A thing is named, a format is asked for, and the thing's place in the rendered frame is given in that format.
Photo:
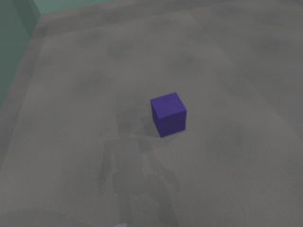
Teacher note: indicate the carton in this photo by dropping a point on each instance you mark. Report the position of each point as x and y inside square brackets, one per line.
[169, 114]

